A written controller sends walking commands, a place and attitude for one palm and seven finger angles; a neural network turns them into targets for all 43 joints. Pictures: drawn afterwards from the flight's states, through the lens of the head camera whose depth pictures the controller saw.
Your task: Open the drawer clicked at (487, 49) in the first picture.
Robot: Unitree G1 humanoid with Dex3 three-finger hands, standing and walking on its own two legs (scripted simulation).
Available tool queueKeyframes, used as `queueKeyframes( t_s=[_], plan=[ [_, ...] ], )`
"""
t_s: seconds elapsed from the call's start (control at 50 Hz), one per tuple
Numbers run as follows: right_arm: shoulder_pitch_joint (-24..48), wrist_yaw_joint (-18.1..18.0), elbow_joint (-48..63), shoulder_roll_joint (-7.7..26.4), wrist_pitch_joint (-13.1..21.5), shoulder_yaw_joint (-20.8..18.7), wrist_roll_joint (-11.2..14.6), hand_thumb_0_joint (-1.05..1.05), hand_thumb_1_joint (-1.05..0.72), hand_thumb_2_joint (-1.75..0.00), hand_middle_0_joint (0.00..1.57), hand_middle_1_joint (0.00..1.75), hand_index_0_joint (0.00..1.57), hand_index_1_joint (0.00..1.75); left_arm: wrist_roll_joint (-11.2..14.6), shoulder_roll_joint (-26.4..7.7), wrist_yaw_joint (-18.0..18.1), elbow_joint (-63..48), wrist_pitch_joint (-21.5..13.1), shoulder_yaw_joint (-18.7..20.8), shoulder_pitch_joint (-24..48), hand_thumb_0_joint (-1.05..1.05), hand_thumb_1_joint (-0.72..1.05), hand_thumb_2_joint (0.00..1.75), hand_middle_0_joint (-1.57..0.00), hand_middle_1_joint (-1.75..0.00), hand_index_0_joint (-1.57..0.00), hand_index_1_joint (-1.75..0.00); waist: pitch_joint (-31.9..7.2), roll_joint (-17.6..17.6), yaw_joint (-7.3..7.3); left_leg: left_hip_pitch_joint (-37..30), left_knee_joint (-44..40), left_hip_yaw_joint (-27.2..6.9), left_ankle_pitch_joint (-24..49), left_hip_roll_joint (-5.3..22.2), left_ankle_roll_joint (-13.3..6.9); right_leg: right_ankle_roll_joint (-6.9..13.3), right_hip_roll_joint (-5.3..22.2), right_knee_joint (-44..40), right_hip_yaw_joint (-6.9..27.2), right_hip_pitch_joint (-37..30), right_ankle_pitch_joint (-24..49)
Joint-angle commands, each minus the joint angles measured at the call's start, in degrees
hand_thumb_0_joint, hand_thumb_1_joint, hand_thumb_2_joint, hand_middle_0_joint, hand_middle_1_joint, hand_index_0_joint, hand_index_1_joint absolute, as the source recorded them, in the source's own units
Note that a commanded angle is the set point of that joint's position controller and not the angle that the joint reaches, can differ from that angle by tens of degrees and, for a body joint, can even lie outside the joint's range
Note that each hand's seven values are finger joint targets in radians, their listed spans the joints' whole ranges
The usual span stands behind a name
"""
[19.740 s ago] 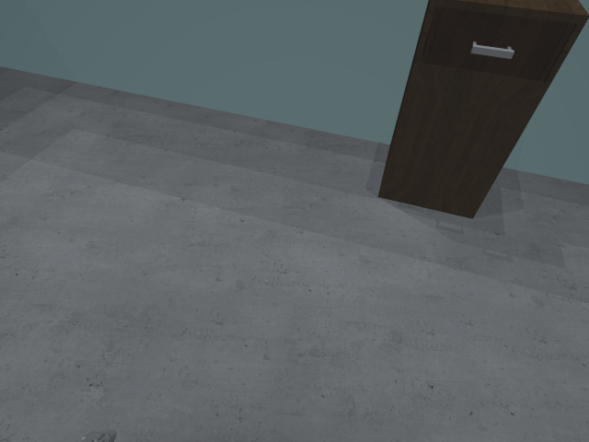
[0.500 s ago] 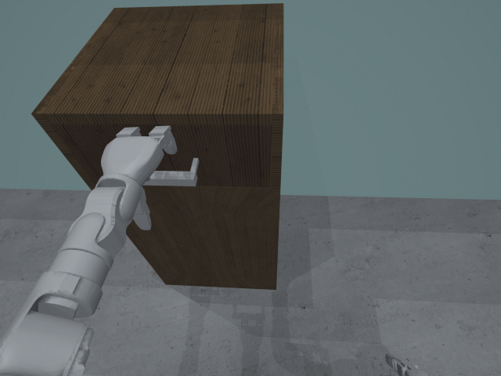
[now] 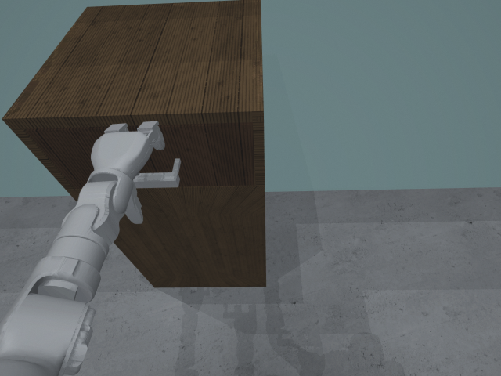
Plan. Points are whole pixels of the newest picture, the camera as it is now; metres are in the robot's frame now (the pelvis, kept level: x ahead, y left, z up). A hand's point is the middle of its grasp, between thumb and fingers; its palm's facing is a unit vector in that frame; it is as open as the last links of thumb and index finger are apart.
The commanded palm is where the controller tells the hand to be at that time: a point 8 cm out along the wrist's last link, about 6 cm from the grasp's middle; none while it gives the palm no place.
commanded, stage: move the hooked fingers above the handle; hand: left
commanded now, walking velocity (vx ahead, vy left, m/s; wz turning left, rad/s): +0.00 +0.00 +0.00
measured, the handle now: (148, 172) +0.48 +0.22 +0.01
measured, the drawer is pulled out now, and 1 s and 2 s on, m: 0.00 0.00 0.00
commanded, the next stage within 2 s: lower the fingers behind the handle in 0.50 s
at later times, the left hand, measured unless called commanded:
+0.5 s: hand (128, 177) +0.42 +0.22 +0.08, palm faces -0.04 -0.03 -1.00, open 13.8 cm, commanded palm +0.41 +0.22 +0.13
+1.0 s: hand (142, 183) +0.43 +0.21 +0.05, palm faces -0.04 -0.04 -1.00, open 13.8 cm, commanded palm +0.41 +0.22 +0.10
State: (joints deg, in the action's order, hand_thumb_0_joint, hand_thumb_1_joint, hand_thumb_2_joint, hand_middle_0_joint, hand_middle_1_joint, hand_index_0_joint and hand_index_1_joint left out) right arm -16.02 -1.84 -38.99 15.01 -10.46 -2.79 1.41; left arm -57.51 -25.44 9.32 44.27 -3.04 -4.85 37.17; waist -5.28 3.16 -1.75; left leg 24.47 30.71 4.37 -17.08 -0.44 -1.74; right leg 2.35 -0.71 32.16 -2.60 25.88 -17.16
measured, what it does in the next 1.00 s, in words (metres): stands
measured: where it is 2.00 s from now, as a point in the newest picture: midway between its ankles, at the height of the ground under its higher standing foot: outside the picture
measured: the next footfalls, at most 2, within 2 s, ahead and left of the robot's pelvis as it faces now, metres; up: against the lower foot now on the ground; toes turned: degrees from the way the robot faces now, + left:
none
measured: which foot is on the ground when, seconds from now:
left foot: down 0.00-1.00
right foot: down 0.00-1.00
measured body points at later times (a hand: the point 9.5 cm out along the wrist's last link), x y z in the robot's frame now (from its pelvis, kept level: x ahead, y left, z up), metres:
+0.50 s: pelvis -0.01 +0.00 +0.00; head +0.03 -0.02 +0.45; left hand +0.42 +0.22 +0.13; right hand +0.08 -0.26 -0.13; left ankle -0.03 +0.10 -0.73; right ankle -0.02 -0.09 -0.73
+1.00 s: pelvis -0.01 +0.01 +0.00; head +0.05 -0.02 +0.44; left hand +0.43 +0.21 +0.10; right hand +0.06 -0.26 -0.14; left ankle -0.03 +0.10 -0.73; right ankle -0.02 -0.09 -0.73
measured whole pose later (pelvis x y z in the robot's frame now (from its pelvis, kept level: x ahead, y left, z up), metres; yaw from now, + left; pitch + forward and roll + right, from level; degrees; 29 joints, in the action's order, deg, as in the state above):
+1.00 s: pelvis -0.01 +0.01 +0.00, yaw +0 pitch +12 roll +0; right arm -16.9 -1.5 -39.3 14.3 -9.1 -3.1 0.7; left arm -59.8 -23.5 13.6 48.7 -4.0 -5.2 37.8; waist -5.9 2.9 -2.3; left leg 27.4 32.9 4.7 -17.4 -0.5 -2.2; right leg 2.0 -0.6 33.8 -2.2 28.7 -17.1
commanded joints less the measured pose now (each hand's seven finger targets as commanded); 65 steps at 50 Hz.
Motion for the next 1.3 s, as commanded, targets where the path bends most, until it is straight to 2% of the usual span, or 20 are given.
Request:
queueKeyframes(
  t_s=[0.0,0.1,0.16,0.26,0.34,0.38,0.42,0.44,0.56,0.72,0.76,0.84,0.88,0.94,0.98,1.08,1.14,1.16,1.24,1.28],
  plan=[
    [-0.07,-0.41,5.93,7.02,1.82,-2.60,0.00,0.00,-0.90,-0.90,0.20,0.30,0.20,0.30,-0.14,-12.45,2.46,-12.40,-0.95,3.74,22.95,0.00,-0.50,0.30,-0.30,-1.20,-0.30,-1.20,-19.62,-2.36,0.54,-8.05,-0.63,-2.11,22.90,-1.32,-1.15,-0.10,-0.11,-1.98,2.98,-12.24,23.84],
    [0.00,-0.57,5.39,7.17,2.20,-2.57,0.02,0.00,-0.90,-0.90,0.20,0.30,0.20,0.30,0.02,-13.43,2.90,-12.62,-1.33,4.31,24.73,0.00,-0.50,0.30,-0.30,-1.20,-0.30,-1.20,-18.70,-3.97,0.08,-8.18,-1.17,-2.32,19.82,-1.26,-1.31,-0.22,-0.06,-2.81,3.09,-11.40,20.63],
    [0.24,-0.58,5.36,7.04,2.49,-2.50,0.01,0.00,-0.90,-0.90,0.20,0.30,0.20,0.30,-0.39,-13.95,3.56,-13.75,-1.48,4.20,27.11,0.00,-0.50,0.30,-0.30,-1.20,-0.30,-1.20,-19.76,-1.31,0.30,-9.24,-1.29,-2.57,20.12,-1.26,-1.11,0.05,-0.01,-2.69,3.16,-11.06,19.83],
    [0.71,-1.09,5.12,7.30,2.65,-1.97,0.15,0.00,-0.90,-0.90,0.20,0.30,0.20,0.30,-0.55,-15.70,3.48,-9.27,-0.19,5.30,26.70,0.00,-0.50,0.30,-0.30,-1.20,-0.30,-1.20,-18.02,-3.98,0.14,-6.73,-1.75,-2.17,17.68,-1.47,-1.28,-0.24,0.16,-3.19,3.40,-11.88,19.06],
    [0.72,-1.15,5.73,7.24,2.72,-2.13,-0.01,0.00,-0.90,-0.90,0.20,0.30,0.20,0.30,-0.36,-14.82,2.17,-9.54,-0.74,4.79,25.65,0.00,-0.50,0.30,-0.30,-1.20,-0.30,-1.20,-19.80,-3.10,0.40,-7.93,-1.38,-2.15,19.21,-1.46,-1.26,-0.10,0.13,-3.00,3.37,-12.54,20.24],
    [0.41,-0.97,5.71,7.05,2.77,-2.08,0.11,0.00,-0.90,-0.90,0.20,0.30,0.20,0.30,-0.07,-11.10,1.44,-9.41,-1.10,1.42,26.55,0.00,-0.50,0.30,-0.30,-1.20,-0.30,-1.20,-17.36,-2.84,-0.62,-8.25,-1.32,-2.39,18.75,-1.26,-1.14,-0.15,0.11,-3.22,2.94,-10.01,19.37],
    [0.14,-1.08,5.85,7.29,2.74,-2.21,0.02,0.00,-0.90,-0.90,0.20,0.30,0.20,0.30,-0.02,-13.36,1.21,-8.49,-1.65,3.80,24.28,0.00,-0.50,0.30,-0.30,-1.20,-0.30,-1.20,-18.13,-4.41,0.27,-7.65,-1.16,-2.42,18.19,-1.39,-1.25,-0.19,-0.01,-3.11,3.19,-10.86,18.80],
    [0.08,-1.02,5.93,7.29,2.75,-2.12,-0.02,0.00,-0.90,-0.90,0.20,0.30,0.20,0.30,0.12,-12.33,1.09,-9.37,-2.07,2.79,25.88,0.00,-0.50,0.30,-0.30,-1.20,-0.30,-1.20,-17.72,-4.34,-0.42,-7.89,-1.10,-2.76,18.42,-1.38,-1.23,-0.12,-0.01,-3.16,3.01,-10.15,18.76],
    [-0.75,-0.62,5.17,6.91,2.98,-2.64,-0.28,0.00,-0.90,-0.90,0.20,0.30,0.20,0.30,-0.72,-12.99,3.58,-11.51,-2.97,3.56,29.36,0.00,-0.50,0.30,-0.30,-1.20,-0.30,-1.20,-20.11,-1.00,-0.28,-10.29,-0.21,-3.45,20.85,-1.05,-0.79,0.20,-0.40,-2.04,2.69,-7.77,18.00],
    [-1.28,0.14,4.65,7.19,2.66,-2.72,-0.53,0.00,-0.90,-0.90,0.20,0.30,0.20,0.30,-1.37,-9.33,5.31,-5.79,0.64,2.03,26.37,0.00,-0.50,0.30,-0.30,-1.20,-0.30,-1.20,-19.87,-3.50,-0.11,-8.44,0.00,-3.00,21.43,-0.69,-0.61,0.21,-0.68,-1.55,2.25,-7.53,18.88],
    [-1.49,-0.16,4.97,7.52,2.41,-2.53,-0.56,0.00,-0.90,-0.90,0.20,0.30,0.20,0.30,-1.72,-12.78,5.21,-4.99,0.53,4.80,24.98,0.00,-0.50,0.30,-0.30,-1.20,-0.30,-1.20,-20.73,-5.42,0.49,-6.66,0.03,-2.85,21.09,-0.91,-0.91,0.12,-0.60,-1.24,2.58,-9.70,19.86],
    [-1.46,-0.40,5.25,7.20,2.56,-2.69,-0.67,0.00,-0.90,-0.90,0.20,0.30,0.20,0.30,-2.22,-12.36,5.68,-6.73,-0.59,4.63,25.23,0.00,-0.50,0.30,-0.30,-1.20,-0.30,-1.20,-20.81,-2.76,0.35,-6.87,0.43,-2.73,21.95,-1.02,-0.86,0.26,-0.63,-0.97,2.74,-9.18,20.44],
    [-2.23,-0.34,4.85,7.17,2.73,-2.83,-0.69,0.00,-0.90,-0.90,0.20,0.30,0.20,0.30,-2.16,-11.16,6.24,-6.79,-1.05,3.61,26.59,0.00,-0.50,0.30,-0.30,-1.20,-0.30,-1.20,-19.98,-2.93,-0.44,-7.50,0.76,-3.05,21.82,-0.66,-0.83,0.22,-0.75,-0.87,2.49,-7.07,19.57],
    [-2.37,-0.31,4.82,7.06,2.87,-3.18,-1.08,0.00,-0.90,-0.90,0.20,0.30,0.20,0.30,-2.39,-12.34,7.41,-8.34,-1.83,5.26,25.18,0.00,-0.50,0.30,-0.30,-1.20,-0.30,-1.20,-23.34,-2.08,0.06,-8.35,1.67,-2.99,24.31,-0.80,-0.74,0.23,-0.86,-0.20,2.66,-8.25,21.42],
    [-2.71,-0.17,4.19,7.10,2.93,-3.21,-0.98,0.00,-0.90,-0.90,0.20,0.30,0.20,0.30,-2.47,-11.83,8.14,-6.27,-1.53,5.10,24.64,0.00,-0.50,0.30,-0.30,-1.20,-0.30,-1.20,-20.93,-3.10,-0.38,-6.87,1.72,-2.86,22.86,-0.76,-0.80,0.14,-0.88,-0.22,2.55,-7.19,21.05],
    [-2.87,0.04,3.49,7.19,2.95,-3.44,-1.01,0.00,-0.90,-0.90,0.20,0.30,0.20,0.30,-2.86,-9.69,9.01,-6.06,-0.82,2.94,26.22,0.00,-0.50,0.30,-0.30,-1.20,-0.30,-1.20,-21.39,-1.80,-1.43,-7.50,2.41,-3.02,22.65,-0.80,-0.75,0.12,-0.95,-0.04,2.59,-5.51,20.67],
    [-2.97,-0.17,3.24,7.35,2.94,-3.41,-1.07,0.00,-0.90,-0.90,0.20,0.30,0.20,0.30,-2.84,-9.82,8.99,-4.59,-0.76,3.15,26.54,0.00,-0.50,0.30,-0.30,-1.20,-0.30,-1.20,-21.08,-3.51,-1.88,-6.28,2.62,-3.05,21.40,-1.01,-0.93,0.07,-0.92,-0.09,2.64,-5.87,20.41],
    [-3.14,-0.16,3.58,7.23,2.98,-3.43,-1.09,0.00,-0.90,-0.90,0.20,0.30,0.20,0.30,-2.88,-10.00,9.07,-5.53,-1.08,3.17,26.35,0.00,-0.50,0.30,-0.30,-1.20,-0.30,-1.20,-22.69,-1.78,-1.19,-6.53,2.80,-2.88,21.80,-1.16,-0.91,0.08,-0.80,0.33,2.89,-6.31,20.97],
    [-3.02,-0.19,3.67,7.21,2.92,-3.38,-1.34,0.00,-0.90,-0.90,0.20,0.30,0.20,0.30,-3.32,-11.65,9.92,-4.47,-1.63,5.44,23.98,0.00,-0.50,0.30,-0.30,-1.20,-0.30,-1.20,-22.92,-2.51,-0.55,-5.28,3.45,-2.86,23.23,-1.17,-0.84,0.23,-0.94,1.16,2.76,-6.87,22.46],
    [-2.90,-0.10,3.79,7.03,2.94,-3.39,-1.37,0.00,-0.90,-0.90,0.20,0.30,0.20,0.30,-3.44,-10.46,10.37,-3.65,-1.35,4.66,22.79,0.00,-0.50,0.30,-0.30,-1.20,-0.30,-1.20,-22.03,-2.22,-0.56,-4.39,3.67,-2.51,22.63,-1.13,-0.81,0.10,-0.86,1.38,2.71,-6.14,22.69]
  ],
)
